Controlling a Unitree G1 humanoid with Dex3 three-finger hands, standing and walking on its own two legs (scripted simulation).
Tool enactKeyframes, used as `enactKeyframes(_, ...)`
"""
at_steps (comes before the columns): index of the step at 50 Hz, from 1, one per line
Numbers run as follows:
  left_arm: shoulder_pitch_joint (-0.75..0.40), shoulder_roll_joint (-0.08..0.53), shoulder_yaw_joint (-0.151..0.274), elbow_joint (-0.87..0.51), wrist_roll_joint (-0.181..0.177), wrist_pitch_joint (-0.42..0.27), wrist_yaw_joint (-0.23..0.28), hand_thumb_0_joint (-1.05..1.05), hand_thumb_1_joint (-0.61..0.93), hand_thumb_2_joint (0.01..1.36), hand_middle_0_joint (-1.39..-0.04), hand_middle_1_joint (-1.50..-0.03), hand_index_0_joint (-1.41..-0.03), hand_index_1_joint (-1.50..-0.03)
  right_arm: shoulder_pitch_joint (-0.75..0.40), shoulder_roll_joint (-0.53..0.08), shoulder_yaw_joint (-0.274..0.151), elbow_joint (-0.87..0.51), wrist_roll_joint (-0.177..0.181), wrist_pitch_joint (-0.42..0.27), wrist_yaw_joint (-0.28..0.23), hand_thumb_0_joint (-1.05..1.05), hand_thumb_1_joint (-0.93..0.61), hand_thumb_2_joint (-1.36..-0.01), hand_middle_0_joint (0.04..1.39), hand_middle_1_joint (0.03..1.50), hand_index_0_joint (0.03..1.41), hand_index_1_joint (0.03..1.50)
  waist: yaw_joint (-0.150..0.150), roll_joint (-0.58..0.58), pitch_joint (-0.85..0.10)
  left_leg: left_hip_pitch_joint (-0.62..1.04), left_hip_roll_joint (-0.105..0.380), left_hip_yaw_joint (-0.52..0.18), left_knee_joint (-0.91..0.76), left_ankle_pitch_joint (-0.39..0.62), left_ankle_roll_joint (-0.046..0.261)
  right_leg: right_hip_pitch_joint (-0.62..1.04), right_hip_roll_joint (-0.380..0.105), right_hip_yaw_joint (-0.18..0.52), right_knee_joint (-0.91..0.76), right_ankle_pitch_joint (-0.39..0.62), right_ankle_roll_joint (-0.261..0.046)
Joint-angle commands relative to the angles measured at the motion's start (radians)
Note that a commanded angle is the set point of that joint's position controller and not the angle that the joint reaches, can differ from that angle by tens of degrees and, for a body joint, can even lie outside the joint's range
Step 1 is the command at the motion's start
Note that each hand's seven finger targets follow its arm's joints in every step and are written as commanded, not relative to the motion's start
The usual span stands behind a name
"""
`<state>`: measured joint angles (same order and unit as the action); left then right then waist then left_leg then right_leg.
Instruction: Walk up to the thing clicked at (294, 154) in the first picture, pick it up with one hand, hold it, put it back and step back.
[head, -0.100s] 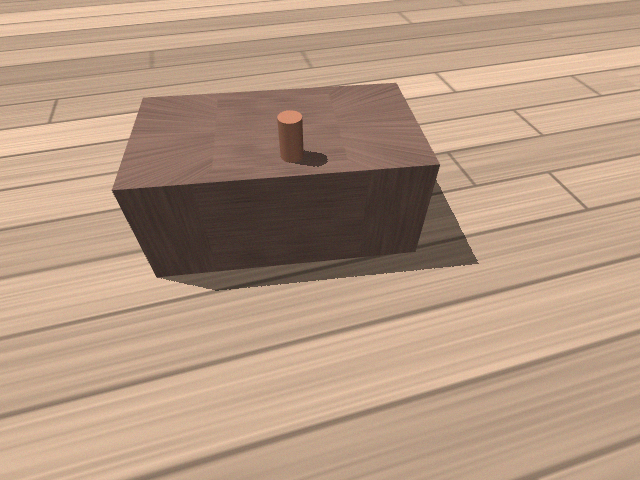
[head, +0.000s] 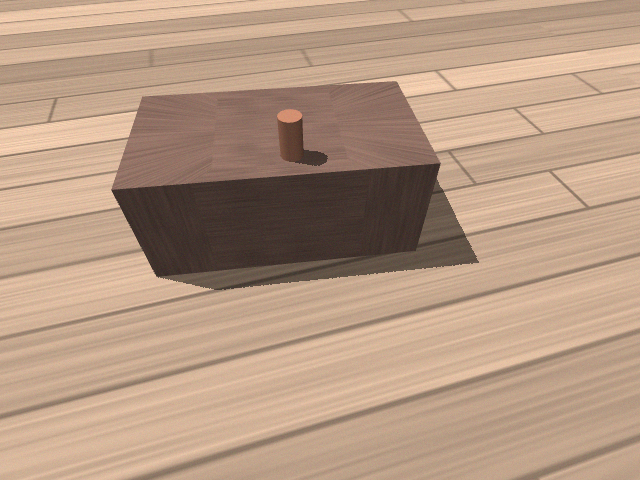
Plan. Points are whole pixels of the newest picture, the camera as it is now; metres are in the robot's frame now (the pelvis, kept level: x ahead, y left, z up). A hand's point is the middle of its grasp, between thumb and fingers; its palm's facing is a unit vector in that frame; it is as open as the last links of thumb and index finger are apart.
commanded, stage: stand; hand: left
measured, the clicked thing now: (290, 136) +1.16 +0.12 -0.26
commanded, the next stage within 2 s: walk up in 1.02 s
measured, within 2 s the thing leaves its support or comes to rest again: neither
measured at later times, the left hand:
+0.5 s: hand out of the picture +0.09 +0.25 -0.16, palm faces -0.02 -0.94 -0.34, open 7.4 cm
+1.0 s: hand out of the picture +0.09 +0.25 -0.16, palm faces -0.02 -0.94 -0.34, open 7.4 cm
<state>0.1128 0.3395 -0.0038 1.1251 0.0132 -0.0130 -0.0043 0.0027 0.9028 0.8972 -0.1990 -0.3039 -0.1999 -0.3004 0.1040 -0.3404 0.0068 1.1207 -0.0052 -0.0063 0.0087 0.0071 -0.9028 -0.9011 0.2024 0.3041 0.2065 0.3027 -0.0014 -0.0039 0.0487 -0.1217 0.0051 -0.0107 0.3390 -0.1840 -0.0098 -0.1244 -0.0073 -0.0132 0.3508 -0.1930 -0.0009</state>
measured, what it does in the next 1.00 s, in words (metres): stands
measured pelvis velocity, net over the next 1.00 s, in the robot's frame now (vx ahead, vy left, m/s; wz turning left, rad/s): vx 0.01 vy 0.00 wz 0.00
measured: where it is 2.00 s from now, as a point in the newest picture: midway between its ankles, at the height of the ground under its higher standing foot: (361, 445)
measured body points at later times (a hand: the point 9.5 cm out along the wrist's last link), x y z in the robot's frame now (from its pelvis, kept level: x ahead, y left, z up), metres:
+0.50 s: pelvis +0.01 +0.00 +0.00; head +0.02 +0.00 +0.45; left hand +0.09 +0.30 -0.13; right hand +0.09 -0.30 -0.13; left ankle +0.00 +0.13 -0.75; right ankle +0.00 -0.12 -0.75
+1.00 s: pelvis +0.01 +0.00 +0.00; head +0.02 +0.00 +0.45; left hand +0.09 +0.30 -0.13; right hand +0.09 -0.30 -0.13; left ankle +0.00 +0.13 -0.75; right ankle +0.00 -0.12 -0.75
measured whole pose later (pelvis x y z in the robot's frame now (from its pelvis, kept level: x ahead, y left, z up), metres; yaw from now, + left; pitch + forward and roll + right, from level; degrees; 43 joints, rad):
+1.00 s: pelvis +0.01 +0.00 +0.00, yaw +0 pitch -2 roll +0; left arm 0.11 0.34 0.00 1.12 0.01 -0.01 0.00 0.00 0.90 0.90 -0.20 -0.30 -0.20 -0.30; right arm 0.11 -0.34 0.01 1.12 0.00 -0.01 0.00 0.01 -0.90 -0.90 0.20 0.30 0.21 0.30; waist 0.00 0.00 0.05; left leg -0.09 0.00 -0.01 0.31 -0.19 -0.01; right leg -0.09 -0.01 -0.02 0.32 -0.20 0.00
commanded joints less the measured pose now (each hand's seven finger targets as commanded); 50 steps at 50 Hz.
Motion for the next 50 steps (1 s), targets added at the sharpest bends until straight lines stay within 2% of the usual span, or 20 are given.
enactKeyframes(1, -0.041, 0.212, 0.037, -0.061, -0.005, -0.023, 0.012, 0.000, 0.900, 0.900, -0.200, -0.300, -0.200, -0.300, -0.041, -0.216, -0.041, -0.061, -0.004, -0.030, -0.019, 0.000, -0.900, -0.900, 0.200, 0.300, 0.200, 0.300, 0.008, 0.020, -0.073, 0.006, 0.120, -0.092, -0.057, 0.119, 0.036, 0.012, -0.117, 0.100, -0.060, 0.113, -0.027)
enactKeyframes(5, -0.045, 0.216, 0.037, -0.059, -0.004, -0.024, 0.014, 0.000, 0.900, 0.900, -0.200, -0.300, -0.200, -0.300, -0.036, -0.213, -0.043, -0.059, -0.001, -0.028, -0.019, 0.000, -0.900, -0.900, 0.200, 0.300, 0.200, 0.300, 0.003, -0.006, -0.090, 0.024, 0.122, -0.092, -0.043, 0.174, 0.038, 0.033, -0.121, 0.093, -0.057, 0.170, -0.027)
enactKeyframes(9, -0.047, 0.211, 0.037, -0.063, -0.006, -0.022, 0.014, 0.000, 0.900, 0.900, -0.200, -0.300, -0.200, -0.300, -0.037, -0.220, -0.043, -0.056, -0.002, -0.029, -0.021, 0.000, -0.900, -0.900, 0.200, 0.300, 0.200, 0.300, 0.006, 0.016, -0.091, 0.022, 0.122, -0.088, -0.042, 0.196, 0.036, 0.046, -0.123, 0.093, -0.054, 0.195, -0.029)
enactKeyframes(18, -0.043, 0.212, 0.039, -0.056, -0.007, -0.019, 0.015, 0.000, 0.900, 0.900, -0.200, -0.300, -0.200, -0.300, -0.034, -0.211, -0.039, -0.053, -0.002, -0.027, -0.020, 0.000, -0.900, -0.900, 0.200, 0.300, 0.200, 0.300, 0.003, 0.003, -0.069, 0.022, 0.118, -0.090, -0.058, 0.165, 0.029, 0.027, -0.118, 0.090, -0.068, 0.155, -0.024)
enactKeyframes(32, -0.043, 0.214, 0.041, -0.060, -0.005, -0.020, 0.016, 0.000, 0.900, 0.900, -0.200, -0.300, -0.200, -0.300, -0.040, -0.213, -0.038, -0.059, -0.001, -0.028, -0.022, 0.000, -0.900, -0.900, 0.200, 0.300, 0.200, 0.300, 0.004, 0.008, -0.081, 0.040, 0.123, -0.086, -0.056, 0.216, 0.031, 0.041, -0.122, 0.084, -0.068, 0.203, -0.022)
enactKeyframes(36, -0.040, 0.218, 0.044, -0.058, -0.005, -0.019, 0.016, 0.000, 0.900, 0.900, -0.200, -0.300, -0.200, -0.300, -0.036, -0.216, -0.040, -0.056, -0.002, -0.026, -0.023, 0.000, -0.900, -0.900, 0.200, 0.300, 0.200, 0.300, 0.004, 0.000, -0.072, 0.038, 0.120, -0.087, -0.063, 0.176, 0.031, 0.035, -0.121, 0.088, -0.075, 0.168, -0.024)
enactKeyframes(42, -0.045, 0.220, 0.043, -0.063, -0.004, -0.023, 0.017, 0.000, 0.900, 0.900, -0.200, -0.300, -0.200, -0.300, -0.031, -0.215, -0.041, -0.061, -0.004, -0.026, -0.022, 0.000, -0.900, -0.900, 0.200, 0.300, 0.200, 0.300, 0.002, 0.004, -0.090, 0.039, 0.123, -0.081, -0.051, 0.206, 0.036, 0.056, -0.130, 0.094, -0.071, 0.217, -0.024)
enactKeyframes(50, -0.039, 0.217, 0.041, -0.061, -0.006, -0.021, 0.017, 0.000, 0.900, 0.900, -0.200, -0.300, -0.200, -0.300, -0.036, -0.215, -0.041, -0.059, -0.001, -0.027, -0.022, 0.000, -0.900, -0.900, 0.200, 0.300, 0.200, 0.300, 0.005, 0.005, -0.075, 0.031, 0.123, -0.086, -0.059, 0.194, 0.033, 0.055, -0.127, 0.090, -0.079, 0.194, -0.023)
